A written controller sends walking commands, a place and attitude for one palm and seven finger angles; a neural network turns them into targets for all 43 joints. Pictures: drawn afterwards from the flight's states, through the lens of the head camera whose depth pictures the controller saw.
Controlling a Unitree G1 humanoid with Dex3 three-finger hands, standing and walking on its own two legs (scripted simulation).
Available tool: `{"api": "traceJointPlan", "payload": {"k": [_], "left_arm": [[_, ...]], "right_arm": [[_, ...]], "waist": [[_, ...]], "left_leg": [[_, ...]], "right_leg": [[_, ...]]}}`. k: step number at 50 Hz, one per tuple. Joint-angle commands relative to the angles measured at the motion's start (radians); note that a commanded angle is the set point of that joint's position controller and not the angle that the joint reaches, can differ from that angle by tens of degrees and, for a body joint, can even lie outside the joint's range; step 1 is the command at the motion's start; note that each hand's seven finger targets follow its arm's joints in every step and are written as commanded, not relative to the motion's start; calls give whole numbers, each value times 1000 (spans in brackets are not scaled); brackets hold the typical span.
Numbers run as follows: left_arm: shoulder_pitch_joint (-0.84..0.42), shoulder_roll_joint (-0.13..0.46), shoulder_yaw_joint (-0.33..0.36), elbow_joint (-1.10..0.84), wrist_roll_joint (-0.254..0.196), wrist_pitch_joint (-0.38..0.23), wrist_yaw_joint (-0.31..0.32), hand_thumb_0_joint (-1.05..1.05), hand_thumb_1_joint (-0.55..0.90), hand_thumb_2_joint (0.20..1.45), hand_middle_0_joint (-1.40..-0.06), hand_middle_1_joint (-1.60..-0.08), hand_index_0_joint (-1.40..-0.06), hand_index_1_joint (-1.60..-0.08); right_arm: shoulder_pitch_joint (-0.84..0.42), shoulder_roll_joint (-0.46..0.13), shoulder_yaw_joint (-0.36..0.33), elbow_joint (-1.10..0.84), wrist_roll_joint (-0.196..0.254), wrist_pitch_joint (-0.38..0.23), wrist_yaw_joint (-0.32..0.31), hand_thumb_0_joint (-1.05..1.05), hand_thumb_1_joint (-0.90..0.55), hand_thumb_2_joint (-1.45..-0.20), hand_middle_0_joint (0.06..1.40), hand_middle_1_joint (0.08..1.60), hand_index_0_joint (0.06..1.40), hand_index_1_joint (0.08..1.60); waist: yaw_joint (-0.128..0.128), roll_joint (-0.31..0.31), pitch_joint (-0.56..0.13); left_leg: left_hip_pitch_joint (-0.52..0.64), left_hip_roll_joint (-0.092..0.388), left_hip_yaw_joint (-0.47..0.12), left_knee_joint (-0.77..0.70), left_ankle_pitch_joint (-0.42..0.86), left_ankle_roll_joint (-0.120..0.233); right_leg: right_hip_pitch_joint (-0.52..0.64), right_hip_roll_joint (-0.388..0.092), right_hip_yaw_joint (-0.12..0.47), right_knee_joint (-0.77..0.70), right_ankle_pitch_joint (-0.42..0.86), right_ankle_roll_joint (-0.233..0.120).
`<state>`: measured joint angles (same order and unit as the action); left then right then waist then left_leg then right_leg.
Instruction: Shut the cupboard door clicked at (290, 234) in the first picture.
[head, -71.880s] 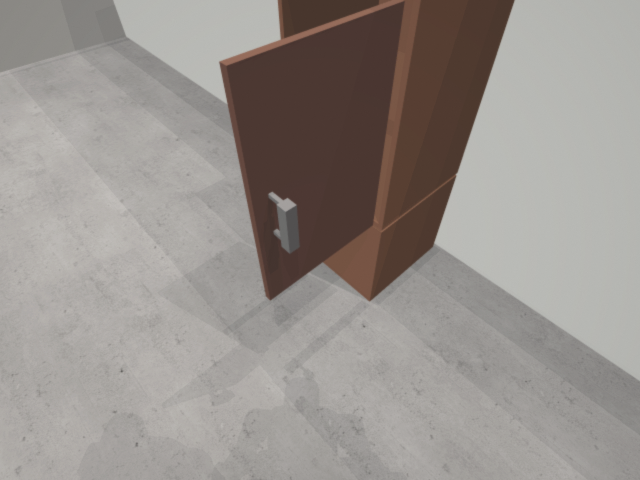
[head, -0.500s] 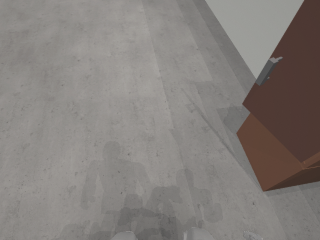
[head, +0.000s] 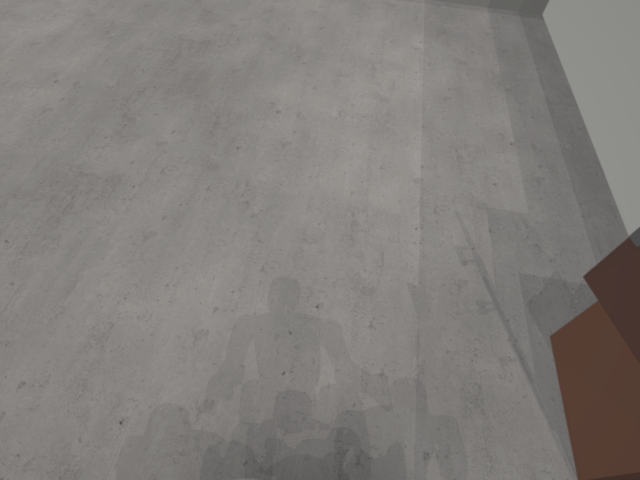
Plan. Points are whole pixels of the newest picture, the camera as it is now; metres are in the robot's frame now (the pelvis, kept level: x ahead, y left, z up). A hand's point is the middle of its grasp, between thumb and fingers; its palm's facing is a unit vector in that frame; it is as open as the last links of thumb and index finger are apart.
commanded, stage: walk to a spot facing it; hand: left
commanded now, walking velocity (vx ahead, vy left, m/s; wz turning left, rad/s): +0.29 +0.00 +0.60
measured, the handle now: out of the picture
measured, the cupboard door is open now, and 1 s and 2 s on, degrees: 19 19 19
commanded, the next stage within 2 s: turn to face it in 0.70 s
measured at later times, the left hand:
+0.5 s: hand out of the picture +0.08 +0.18 -0.14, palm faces +0.33 -0.91 -0.24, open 7.4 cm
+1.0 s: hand (122, 423) +0.20 +0.29 -0.14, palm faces +0.52 -0.82 -0.24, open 7.4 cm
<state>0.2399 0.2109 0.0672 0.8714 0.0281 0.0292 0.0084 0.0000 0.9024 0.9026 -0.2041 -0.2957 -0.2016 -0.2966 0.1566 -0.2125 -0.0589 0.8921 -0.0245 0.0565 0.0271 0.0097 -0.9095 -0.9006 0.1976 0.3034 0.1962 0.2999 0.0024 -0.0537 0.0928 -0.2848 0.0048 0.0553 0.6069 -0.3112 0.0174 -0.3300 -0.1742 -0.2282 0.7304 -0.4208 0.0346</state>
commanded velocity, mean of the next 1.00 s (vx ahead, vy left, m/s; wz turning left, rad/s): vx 0.20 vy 0.00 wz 0.31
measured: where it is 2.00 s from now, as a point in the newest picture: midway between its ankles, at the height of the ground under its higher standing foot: (275, 426)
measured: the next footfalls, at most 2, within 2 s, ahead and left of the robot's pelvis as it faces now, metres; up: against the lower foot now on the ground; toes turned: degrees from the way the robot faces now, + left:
right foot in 0.30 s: +0.15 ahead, -0.14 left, +0.00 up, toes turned +4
left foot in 0.70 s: +0.21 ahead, +0.19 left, +0.00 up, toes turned +33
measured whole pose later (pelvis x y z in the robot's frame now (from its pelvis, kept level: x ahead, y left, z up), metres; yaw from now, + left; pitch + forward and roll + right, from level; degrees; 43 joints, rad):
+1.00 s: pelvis +0.23 +0.07 +0.02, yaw +29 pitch -1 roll +1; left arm 0.20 0.22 0.06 0.92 0.03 0.01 0.00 0.00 0.91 0.90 -0.20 -0.29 -0.19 -0.30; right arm 0.19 -0.18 -0.02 0.96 -0.03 -0.01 -0.02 0.00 -0.93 -0.90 0.20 0.30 0.20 0.30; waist 0.02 -0.01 0.07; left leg -0.20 0.00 0.08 0.47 -0.25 0.03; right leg -0.49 -0.09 -0.04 0.81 -0.25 0.04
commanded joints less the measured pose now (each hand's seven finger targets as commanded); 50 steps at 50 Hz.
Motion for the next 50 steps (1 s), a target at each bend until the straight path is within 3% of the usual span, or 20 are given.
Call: {"api": "traceJointPlan", "payload": {"k": [1,5,10,12,13,14,15,16,17,19,22,30,32,33,34,35,36,38,41,50], "left_arm": [[-169,113,29,-151,5,-13,0,0,900,900,-200,-300,-200,-300],[-110,108,33,-95,-3,-26,-30,0,900,900,-200,-300,-200,-300],[-84,98,27,-87,-4,-33,-40,0,900,900,-200,-300,-200,-300],[14,107,34,-55,-3,-40,-42,0,900,900,-200,-300,-200,-300],[109,139,46,-30,-1,-49,-37,0,900,900,-200,-300,-200,-300],[215,221,66,-8,11,-65,-22,0,900,900,-200,-300,-200,-300],[259,287,72,-7,8,-59,-9,0,900,900,-200,-300,-200,-300],[199,259,67,-21,0,-59,0,0,900,900,-200,-300,-200,-300],[119,231,62,-31,2,-65,6,0,900,900,-200,-300,-200,-300],[24,148,39,-40,2,-79,4,0,900,900,-200,-300,-200,-300],[50,131,33,-12,2,-94,4,0,900,900,-200,-300,-200,-300],[138,177,46,46,4,-95,0,0,900,900,-200,-300,-200,-300],[122,197,53,42,1,-91,-3,0,900,900,-200,-300,-200,-300],[118,200,53,38,-6,-87,-6,0,900,900,-200,-300,-200,-300],[129,150,50,3,-13,-81,-21,0,900,900,-200,-300,-200,-300],[37,124,26,-72,-11,-80,-28,0,900,900,-200,-300,-200,-300],[-59,138,28,-113,-7,-78,-18,0,900,900,-200,-300,-200,-300],[-35,101,29,-74,-5,-63,-11,0,900,900,-200,-300,-200,-300],[71,77,27,-6,3,-43,-24,0,900,900,-200,-300,-200,-300],[80,30,-5,44,-1,-15,-13,0,900,900,-200,-300,-200,-300]], "right_arm": [[217,-244,-54,-18,-13,-40,-34,0,-900,-900,200,300,200,300],[106,-198,-34,-42,-10,-63,-41,0,-900,-900,200,300,200,300],[94,-213,-40,-28,-11,-62,-35,0,-900,-900,200,300,200,300],[55,-208,-43,-33,-7,-58,-32,0,-900,-900,200,300,200,300],[22,-186,-39,-41,0,-60,-30,0,-900,-900,200,300,200,300],[28,-114,-25,-60,13,-67,-27,0,-900,-900,200,300,200,300],[1,-84,-18,-93,8,-71,-24,0,-900,-900,200,300,200,300],[5,-120,-31,-94,-2,-62,-17,0,-900,-900,200,300,200,300],[6,-112,-32,-78,-8,-61,-12,0,-900,-900,200,300,200,300],[15,-92,-32,-43,-12,-47,10,0,-900,-900,200,300,200,300],[22,-48,-24,-32,-3,-35,26,0,-900,-900,200,300,200,300],[-113,-38,-5,-94,-2,-58,44,0,-900,-900,200,300,200,300],[-22,-76,-14,-80,-9,-69,36,0,-900,-900,200,300,200,300],[104,-122,-27,-47,-13,-74,27,0,-900,-900,200,300,200,300],[240,-260,-62,-24,-21,-80,10,0,-900,-900,200,300,200,300],[340,-351,-79,0,-10,-79,-7,0,-900,-900,200,300,200,300],[347,-354,-71,4,-3,-75,-15,0,-900,-900,200,300,200,300],[182,-265,-47,-36,-2,-84,-33,0,-900,-900,200,300,200,300],[58,-169,-10,-50,-4,-99,-43,0,-900,-900,200,300,200,300],[32,-120,-4,33,-1,-77,-54,0,-900,-900,200,300,200,300]], "waist": [[-116,294,-108],[-47,228,-62],[-27,215,-45],[25,186,-51],[79,105,-68],[126,-134,-119],[146,-299,-112],[89,-175,-56],[57,-192,-35],[0,-108,-5],[-11,-98,-14],[35,-92,-31],[-21,-66,-94],[-85,2,-183],[-150,277,-300],[-194,363,-330],[-186,137,-261],[-115,273,-177],[-18,224,-133],[33,148,-38]], "left_leg": [[234,343,-506,-325,11,210],[171,222,-360,-334,5,158],[50,182,-361,-332,-131,147],[-93,144,-347,-266,-205,123],[-231,84,-303,-153,-244,96],[-434,-34,-168,131,-298,36],[-511,-77,-93,434,-355,4],[-504,-1,-138,583,-279,2],[-512,40,-152,658,-200,-2],[-418,84,-112,650,-34,-23],[-366,84,-40,512,26,-40],[-264,60,71,94,6,-5],[-47,-4,122,-15,4,19],[190,-19,109,-103,67,31],[462,209,-243,-140,124,127],[571,416,-559,-235,302,243],[434,458,-570,-253,241,248],[239,357,-428,-294,92,199],[103,252,-243,-313,213,148],[-15,250,-49,-261,240,122]], "right_leg": [[-379,47,188,363,-143,18],[-305,71,200,269,17,25],[-97,134,142,-16,47,27],[122,172,112,-140,123,27],[312,145,151,-244,119,18],[519,-77,404,-421,-131,-42],[470,-314,726,-585,-316,-136],[332,-355,749,-619,-434,-175],[252,-331,717,-614,-430,-181],[129,-231,392,-582,-160,-125],[171,-173,164,-554,140,-112],[342,-229,16,-424,467,-105],[297,-211,-48,-228,623,-83],[197,-173,-87,-13,593,-50],[-88,-50,-90,296,205,12],[-361,55,42,518,-213,34],[-380,40,148,582,-190,14],[-372,-3,211,548,-71,18],[-246,19,199,431,73,22],[56,128,154,-47,226,-3]]}}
